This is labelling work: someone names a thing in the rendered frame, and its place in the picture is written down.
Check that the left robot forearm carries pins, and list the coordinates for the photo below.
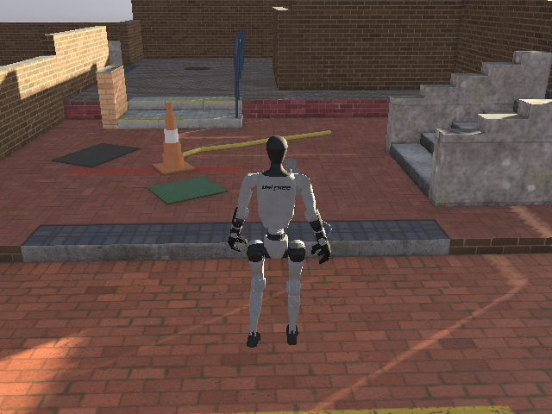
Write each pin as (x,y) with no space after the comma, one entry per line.
(236,225)

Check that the robot head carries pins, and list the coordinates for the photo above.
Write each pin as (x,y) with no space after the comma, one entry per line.
(276,150)

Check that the robot left upper arm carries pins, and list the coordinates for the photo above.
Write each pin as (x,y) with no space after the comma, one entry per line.
(249,181)

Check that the right robot forearm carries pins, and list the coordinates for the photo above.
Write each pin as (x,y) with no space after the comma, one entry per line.
(318,230)

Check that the left robot hand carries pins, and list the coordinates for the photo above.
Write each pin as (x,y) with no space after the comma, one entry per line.
(240,239)

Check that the robot right upper arm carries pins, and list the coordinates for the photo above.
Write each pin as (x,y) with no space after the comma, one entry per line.
(302,181)

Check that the right robot hand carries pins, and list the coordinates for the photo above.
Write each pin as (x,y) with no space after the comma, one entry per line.
(325,250)

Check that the humanoid robot torso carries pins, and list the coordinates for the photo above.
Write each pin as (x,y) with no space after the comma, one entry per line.
(276,202)

